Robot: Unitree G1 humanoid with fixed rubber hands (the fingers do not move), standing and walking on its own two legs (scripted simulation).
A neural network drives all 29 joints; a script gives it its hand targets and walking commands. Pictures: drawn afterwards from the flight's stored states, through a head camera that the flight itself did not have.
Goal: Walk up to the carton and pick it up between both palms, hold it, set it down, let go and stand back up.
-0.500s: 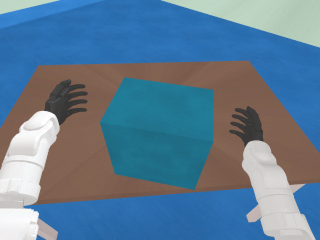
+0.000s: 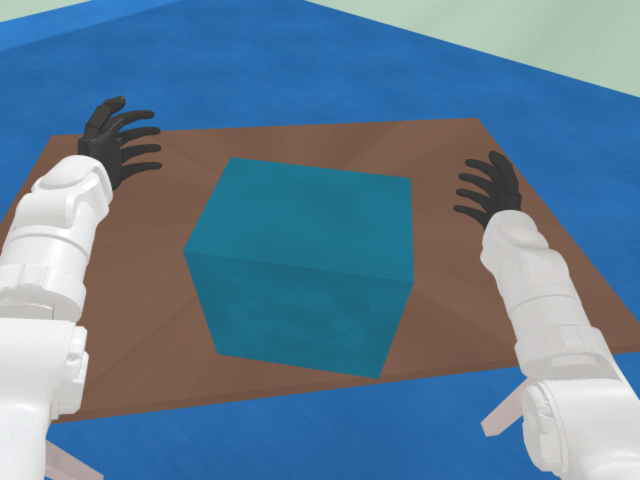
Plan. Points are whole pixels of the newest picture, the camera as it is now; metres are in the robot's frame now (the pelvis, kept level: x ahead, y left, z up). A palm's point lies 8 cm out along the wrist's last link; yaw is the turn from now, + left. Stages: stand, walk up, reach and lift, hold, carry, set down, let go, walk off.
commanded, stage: reach and lift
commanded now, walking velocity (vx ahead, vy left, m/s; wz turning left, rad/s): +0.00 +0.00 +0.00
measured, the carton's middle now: (307, 272) +0.43 +0.00 -0.01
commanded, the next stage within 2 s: none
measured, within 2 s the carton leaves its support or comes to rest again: neither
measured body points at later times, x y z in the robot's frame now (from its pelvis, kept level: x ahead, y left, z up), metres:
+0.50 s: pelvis +0.00 +0.00 +0.00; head +0.03 +0.01 +0.45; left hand +0.47 +0.23 +0.14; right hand +0.41 -0.25 +0.10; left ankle +0.02 +0.12 -0.74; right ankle -0.01 -0.14 -0.74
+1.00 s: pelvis +0.02 +0.01 -0.01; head +0.10 +0.02 +0.44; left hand +0.49 +0.22 +0.05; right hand +0.42 -0.23 +0.02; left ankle +0.02 +0.12 -0.74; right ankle -0.01 -0.14 -0.74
